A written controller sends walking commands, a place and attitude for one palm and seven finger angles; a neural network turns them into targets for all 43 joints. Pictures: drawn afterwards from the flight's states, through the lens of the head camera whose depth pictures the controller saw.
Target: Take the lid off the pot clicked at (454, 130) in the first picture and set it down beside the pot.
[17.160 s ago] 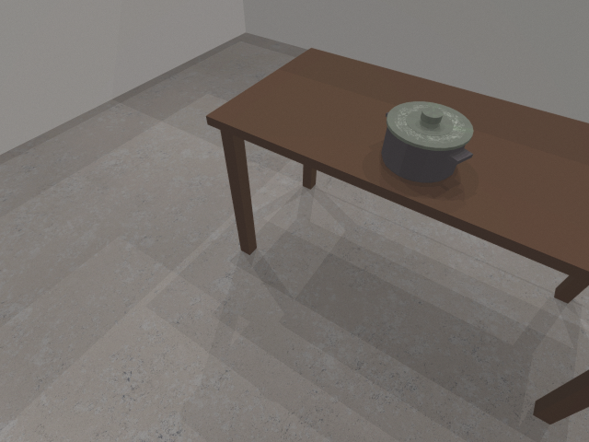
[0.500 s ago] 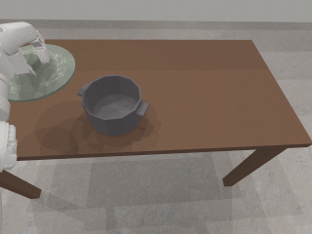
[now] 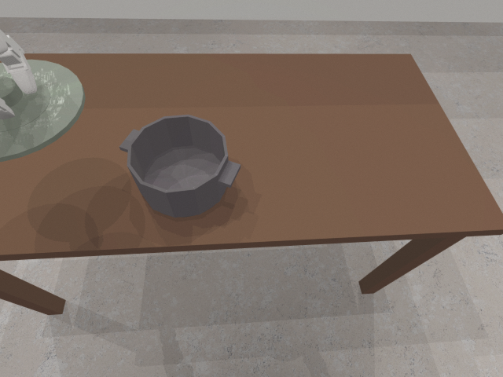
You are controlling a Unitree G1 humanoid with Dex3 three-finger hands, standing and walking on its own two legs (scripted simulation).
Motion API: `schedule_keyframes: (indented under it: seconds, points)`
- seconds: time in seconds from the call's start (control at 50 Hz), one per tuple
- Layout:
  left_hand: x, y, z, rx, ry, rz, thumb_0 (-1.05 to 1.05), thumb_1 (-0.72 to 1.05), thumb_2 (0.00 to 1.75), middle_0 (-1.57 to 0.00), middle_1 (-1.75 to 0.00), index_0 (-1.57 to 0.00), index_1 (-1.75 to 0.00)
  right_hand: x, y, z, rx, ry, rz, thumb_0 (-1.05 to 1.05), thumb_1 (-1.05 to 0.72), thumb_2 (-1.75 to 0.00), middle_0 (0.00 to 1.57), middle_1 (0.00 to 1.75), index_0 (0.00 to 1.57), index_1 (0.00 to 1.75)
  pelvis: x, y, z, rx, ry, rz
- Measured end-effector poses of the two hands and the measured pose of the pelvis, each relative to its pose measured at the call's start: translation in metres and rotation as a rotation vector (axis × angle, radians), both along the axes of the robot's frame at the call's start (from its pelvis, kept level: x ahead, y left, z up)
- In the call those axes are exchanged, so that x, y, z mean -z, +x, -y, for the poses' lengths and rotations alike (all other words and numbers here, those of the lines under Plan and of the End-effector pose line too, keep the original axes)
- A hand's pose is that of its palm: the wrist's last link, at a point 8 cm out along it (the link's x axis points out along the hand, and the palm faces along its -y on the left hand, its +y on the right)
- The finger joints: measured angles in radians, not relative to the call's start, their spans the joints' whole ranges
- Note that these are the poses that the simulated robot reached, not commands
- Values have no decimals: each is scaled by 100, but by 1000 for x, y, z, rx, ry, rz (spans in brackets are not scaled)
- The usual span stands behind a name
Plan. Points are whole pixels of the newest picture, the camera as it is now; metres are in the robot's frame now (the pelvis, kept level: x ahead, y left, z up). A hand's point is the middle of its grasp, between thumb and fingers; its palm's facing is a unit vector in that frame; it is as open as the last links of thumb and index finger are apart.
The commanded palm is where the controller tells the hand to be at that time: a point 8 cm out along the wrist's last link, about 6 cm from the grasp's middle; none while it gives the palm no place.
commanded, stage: move the lid sideways beside the pot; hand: left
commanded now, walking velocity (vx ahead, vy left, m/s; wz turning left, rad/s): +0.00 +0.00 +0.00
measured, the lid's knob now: out of the picture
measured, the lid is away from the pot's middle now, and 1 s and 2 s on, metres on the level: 0.22 0.24 0.23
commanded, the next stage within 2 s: lower the lid onto the table in 0.16 s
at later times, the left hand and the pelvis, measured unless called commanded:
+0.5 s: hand out of the picture +0.46 +0.33 +0.15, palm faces -0.43 -0.14 -0.89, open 7.3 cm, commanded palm +0.51 +0.34 +0.23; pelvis -0.01 +0.00 +0.00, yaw +0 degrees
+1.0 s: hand out of the picture +0.46 +0.35 +0.12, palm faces -0.45 -0.16 -0.88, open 7.3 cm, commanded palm +0.51 +0.35 +0.20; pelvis -0.01 +0.01 -0.01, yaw -1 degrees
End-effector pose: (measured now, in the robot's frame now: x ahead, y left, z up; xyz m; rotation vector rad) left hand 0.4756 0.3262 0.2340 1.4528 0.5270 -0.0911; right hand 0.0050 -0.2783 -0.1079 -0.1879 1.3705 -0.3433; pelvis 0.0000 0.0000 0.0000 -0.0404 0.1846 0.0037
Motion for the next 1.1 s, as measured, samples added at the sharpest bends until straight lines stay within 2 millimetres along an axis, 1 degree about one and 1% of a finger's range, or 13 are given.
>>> schedule_keyframes:
  seconds: [0.06,0.14,0.22,0.32,0.44,0.56,0.64,0.78,0.9,1.0,1.1]
  points:
    - [-1,-3,-4,-11,8,-4,4,26,66,-60,-97,-70,-101,1,2,1,-6,1,-2,0,-91,-89,20,30,20,30,0,0,1,-4,0,-1]
    - [4,-6,-9,-34,-4,-25,4,26,66,-60,-97,-70,-101,0,5,3,-9,-4,2,0,-91,-89,20,30,20,30,1,-2,2,-4,-2,0]
    - [5,-9,-7,-17,13,-26,4,26,66,-60,-97,-70,-101,-2,7,5,-19,-16,6,0,-91,-89,20,30,20,30,0,-3,3,-6,-3,2]
    - [3,-10,-8,-12,-22,-11,4,26,66,-60,-97,-71,-101,-4,7,7,-18,-29,23,0,-91,-89,20,30,20,30,1,-5,3,-5,-5,6]
    - [17,-10,-6,-13,1,-60,4,26,66,-60,-97,-70,-101,-2,-1,7,-7,-33,11,0,-91,-89,20,30,20,30,2,-9,2,0,-7,5]
    - [24,-7,-4,20,-22,-49,4,26,66,-60,-97,-71,-101,-4,-14,4,13,-45,-14,0,-91,-89,20,30,20,30,2,-9,1,7,-8,-1]
    - [26,-5,-7,21,-38,-33,4,26,66,-60,-97,-71,-101,-5,-22,2,29,-51,-24,0,-91,-89,20,30,20,30,3,-9,0,10,-10,-5]
    - [34,-4,-14,11,-2,-60,4,26,66,-60,-97,-70,-101,-3,-34,-2,39,-44,-65,0,-91,-89,20,30,20,30,5,-10,-5,10,-13,-15]
    - [40,-7,-20,10,-41,-57,4,26,66,-60,-97,-70,-101,-3,-35,-7,48,-44,-72,0,-91,-89,20,30,20,30,6,-9,-8,12,-14,-23]
    - [53,-8,-23,15,-30,-84,4,27,66,-59,-97,-70,-101,-4,-32,-8,43,-53,-62,0,-91,-89,20,30,20,30,7,-12,-9,11,-18,-28]
    - [63,-9,-21,47,-13,-99,4,27,66,-60,-97,-70,-101,-3,-31,-10,31,-67,-61,0,-91,-89,20,30,20,30,8,-13,-13,7,-22,-32]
